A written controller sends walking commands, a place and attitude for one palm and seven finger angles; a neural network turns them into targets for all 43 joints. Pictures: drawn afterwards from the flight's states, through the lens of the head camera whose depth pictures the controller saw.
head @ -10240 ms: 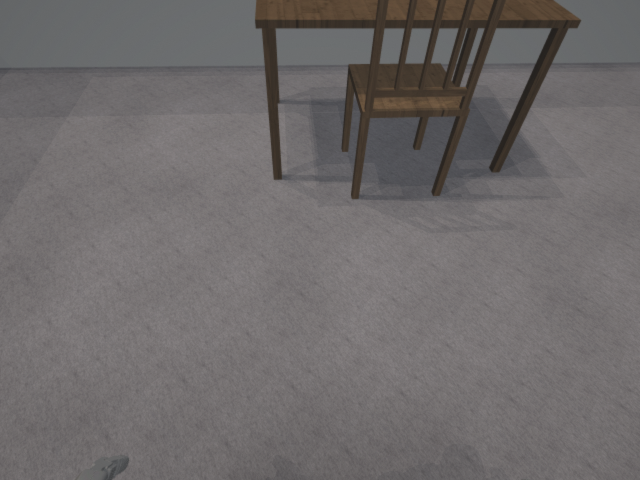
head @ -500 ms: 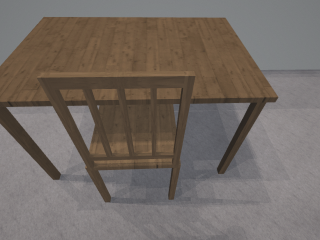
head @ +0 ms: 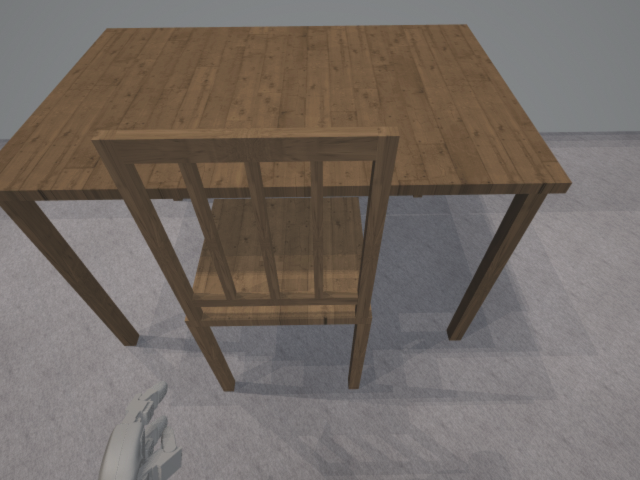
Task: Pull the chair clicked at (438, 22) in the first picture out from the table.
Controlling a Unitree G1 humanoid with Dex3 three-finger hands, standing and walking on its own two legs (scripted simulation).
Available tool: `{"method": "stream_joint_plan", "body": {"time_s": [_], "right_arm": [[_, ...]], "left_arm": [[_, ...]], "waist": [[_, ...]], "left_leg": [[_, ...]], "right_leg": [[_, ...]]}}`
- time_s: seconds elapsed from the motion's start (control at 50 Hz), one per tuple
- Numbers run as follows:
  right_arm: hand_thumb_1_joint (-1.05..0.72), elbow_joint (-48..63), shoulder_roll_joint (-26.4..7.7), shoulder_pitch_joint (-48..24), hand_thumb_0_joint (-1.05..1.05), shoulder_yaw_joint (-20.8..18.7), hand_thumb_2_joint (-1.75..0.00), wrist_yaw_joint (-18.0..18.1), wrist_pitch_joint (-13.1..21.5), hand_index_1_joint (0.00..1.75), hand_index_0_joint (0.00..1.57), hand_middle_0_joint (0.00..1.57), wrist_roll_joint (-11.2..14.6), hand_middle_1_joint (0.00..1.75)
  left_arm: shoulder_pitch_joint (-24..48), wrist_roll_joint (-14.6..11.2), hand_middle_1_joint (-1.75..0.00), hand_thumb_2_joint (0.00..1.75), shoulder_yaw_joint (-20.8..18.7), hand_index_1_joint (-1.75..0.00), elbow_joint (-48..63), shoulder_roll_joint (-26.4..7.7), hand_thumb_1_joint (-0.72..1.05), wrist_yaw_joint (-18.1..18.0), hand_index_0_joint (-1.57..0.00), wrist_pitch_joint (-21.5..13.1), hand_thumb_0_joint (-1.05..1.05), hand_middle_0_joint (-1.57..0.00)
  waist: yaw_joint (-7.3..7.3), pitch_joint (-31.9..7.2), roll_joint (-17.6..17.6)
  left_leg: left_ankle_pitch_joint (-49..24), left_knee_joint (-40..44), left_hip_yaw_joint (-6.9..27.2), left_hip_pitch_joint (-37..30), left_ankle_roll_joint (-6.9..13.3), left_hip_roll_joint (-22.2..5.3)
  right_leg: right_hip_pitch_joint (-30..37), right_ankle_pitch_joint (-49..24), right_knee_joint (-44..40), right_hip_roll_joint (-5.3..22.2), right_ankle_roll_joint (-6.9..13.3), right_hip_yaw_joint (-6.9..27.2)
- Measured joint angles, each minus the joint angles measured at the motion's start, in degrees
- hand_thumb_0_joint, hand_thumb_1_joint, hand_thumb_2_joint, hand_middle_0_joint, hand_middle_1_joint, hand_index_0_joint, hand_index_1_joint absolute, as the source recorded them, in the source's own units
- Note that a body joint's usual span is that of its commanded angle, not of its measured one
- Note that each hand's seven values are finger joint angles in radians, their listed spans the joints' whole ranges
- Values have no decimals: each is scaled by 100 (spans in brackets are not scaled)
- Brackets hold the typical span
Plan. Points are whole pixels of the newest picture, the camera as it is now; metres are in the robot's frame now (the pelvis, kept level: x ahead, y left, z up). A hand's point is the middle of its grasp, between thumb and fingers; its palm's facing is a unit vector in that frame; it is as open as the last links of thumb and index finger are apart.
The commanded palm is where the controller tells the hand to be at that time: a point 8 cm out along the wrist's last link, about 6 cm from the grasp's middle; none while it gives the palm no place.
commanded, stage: raise the hand toward the chair's back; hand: left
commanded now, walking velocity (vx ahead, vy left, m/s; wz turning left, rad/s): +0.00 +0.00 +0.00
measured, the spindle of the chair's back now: (265, 240) +0.50 +0.13 -0.05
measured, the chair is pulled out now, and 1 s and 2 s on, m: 0.00 0.00 0.00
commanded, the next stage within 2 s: aim the fingers beside a spindle in 1.94 s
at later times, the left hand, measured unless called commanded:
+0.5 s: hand (201, 445) +0.17 +0.16 -0.04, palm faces +0.06 -1.00 -0.08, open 11.4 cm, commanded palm +0.15 +0.22 -0.05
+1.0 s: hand (194, 417) +0.20 +0.18 -0.05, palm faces +0.03 -1.00 -0.03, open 15.5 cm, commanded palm +0.18 +0.24 -0.04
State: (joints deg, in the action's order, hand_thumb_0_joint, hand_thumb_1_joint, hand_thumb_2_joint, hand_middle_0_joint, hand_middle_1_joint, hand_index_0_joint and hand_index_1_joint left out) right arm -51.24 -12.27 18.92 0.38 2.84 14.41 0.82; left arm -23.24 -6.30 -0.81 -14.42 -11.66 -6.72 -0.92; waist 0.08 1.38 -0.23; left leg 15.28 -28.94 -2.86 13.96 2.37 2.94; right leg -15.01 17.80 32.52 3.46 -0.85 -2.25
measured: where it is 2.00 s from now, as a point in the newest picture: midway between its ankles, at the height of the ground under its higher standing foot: outside the picture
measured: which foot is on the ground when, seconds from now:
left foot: down 0.00-1.00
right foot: down 0.00-1.00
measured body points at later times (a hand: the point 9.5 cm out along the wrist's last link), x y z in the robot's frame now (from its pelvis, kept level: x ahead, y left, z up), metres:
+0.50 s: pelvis -0.04 -0.04 -0.10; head +0.03 -0.03 +0.34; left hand +0.16 +0.21 -0.03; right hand +0.19 -0.24 -0.18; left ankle +0.00 +0.09 -0.73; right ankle -0.01 -0.13 -0.73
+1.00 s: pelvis -0.02 -0.01 -0.09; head +0.07 +0.00 +0.35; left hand +0.20 +0.23 -0.04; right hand +0.18 -0.26 -0.16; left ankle +0.00 +0.09 -0.73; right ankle -0.01 -0.13 -0.73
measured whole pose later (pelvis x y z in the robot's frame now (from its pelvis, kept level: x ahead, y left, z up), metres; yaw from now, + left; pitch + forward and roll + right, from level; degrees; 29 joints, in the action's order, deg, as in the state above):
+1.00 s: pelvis -0.02 -0.01 -0.09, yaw +1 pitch +17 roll -3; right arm -33.0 -13.6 10.5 -2.1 3.3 14.4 0.5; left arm -21.9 -14.7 -9.3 1.8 -12.9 13.3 -22.2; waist 0.1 -7.4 -0.8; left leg 30.7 -67.9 0.9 54.3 1.2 -0.9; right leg -51.5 30.5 65.0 0.9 1.1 -5.8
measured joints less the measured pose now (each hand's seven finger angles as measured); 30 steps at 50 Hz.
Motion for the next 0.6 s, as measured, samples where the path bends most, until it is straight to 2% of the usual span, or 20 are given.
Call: {"method": "stream_joint_plan", "body": {"time_s": [0.04,0.08,0.16,0.2,0.24,0.3,0.34,0.38,0.44,0.48,0.54,0.6], "right_arm": [[-92,332,-164,-172,2,-40,-90,-78,158,30,20,20,-74,30],[-92,639,-231,-416,2,-93,-90,-183,246,30,20,20,-123,30],[-91,1314,-247,-826,1,-233,-90,-410,304,30,20,20,-168,30],[-91,1682,-300,-953,1,-323,-90,-468,238,30,20,20,-150,30],[-91,2017,-368,-1052,1,-388,-90,-467,121,30,20,20,-104,30],[-91,2303,-393,-1180,1,-418,-90,-362,33,30,20,20,-74,30],[-91,2339,-334,-1228,1,-382,-90,-256,45,30,20,20,-86,30],[-91,2249,-245,-1230,1,-284,-90,-149,109,30,20,19,-100,30],[-91,1986,-115,-1196,1,-34,-90,-32,205,30,20,20,-85,30],[-91,1833,-32,-1155,1,133,-90,25,220,30,20,20,-52,30],[-91,1713,100,-1057,1,281,-90,70,130,30,20,20,9,30],[-90,1690,206,-884,1,236,-90,62,-16,30,20,20,34,30]], "left_arm": [[404,-77,-29,86,-73,-28,328,72,87,161,-19,-511,2,-19],[803,-213,-28,85,-202,-28,338,178,83,494,-19,-1246,2,-18],[933,-557,-27,82,-424,-27,258,407,74,1583,-18,-2679,1,-18],[756,-505,-26,80,-508,-26,159,426,69,1919,-18,-3037,0,-18],[514,-439,-26,78,-542,-25,133,349,64,2004,-18,-2987,0,-18],[128,-451,-25,75,-639,-24,328,183,56,1856,-17,-2709,1,-17],[-115,-555,-24,73,-749,-24,696,90,52,1682,-17,-2672,1,-17],[-248,-698,-23,71,-837,-23,1124,14,47,1599,-16,-2807,1,-16],[-95,-883,-22,68,-853,-22,1563,-63,40,1782,-15,-3068,1,-15],[220,-927,-21,66,-792,-21,1580,-119,35,2080,-14,-3029,1,-14],[737,-906,-20,63,-721,-20,1269,-225,28,2523,-14,-2440,1,-13],[916,-947,-19,60,-795,-19,1037,-229,21,2618,-13,-1626,1,-13]], "waist": [[125,-238,-94],[182,-498,-33],[136,-861,317],[74,-946,415],[-17,-950,459],[-177,-894,427],[-264,-841,329],[-345,-818,207],[-411,-827,25],[-388,-832,-91],[-247,-840,-205],[-72,-828,-230]], "left_leg": [[118,-452,96,532,-5,-37],[271,-974,104,1168,-46,-97],[662,-2094,8,2352,-141,-267],[883,-2680,21,2875,-167,-325],[1065,-3185,73,3319,-213,-346],[1257,-3749,214,3835,-273,-372],[1345,-3998,355,4045,-309,-397],[1405,-4154,490,4170,-328,-413],[1467,-4289,639,4285,-332,-432],[1490,-4336,695,4351,-329,-439],[1490,-4317,681,4420,-338,-450],[1473,-4151,561,4317,-346,-472]], "right_leg": [[-417,50,278,-19,10,-105],[-1035,168,749,-57,66,-116],[-2286,523,1888,-180,200,-17],[-2807,739,2463,-215,242,-28],[-3233,941,2966,-215,295,-76],[-3678,1150,3472,-225,370,-211],[-3805,1231,3633,-248,422,-349],[-3848,1284,3699,-270,456,-480],[-3871,1326,3724,-299,473,-623],[-3899,1336,3722,-313,475,-676],[-3974,1324,3694,-324,466,-659],[-3938,1287,3572,-340,431,-539]]}}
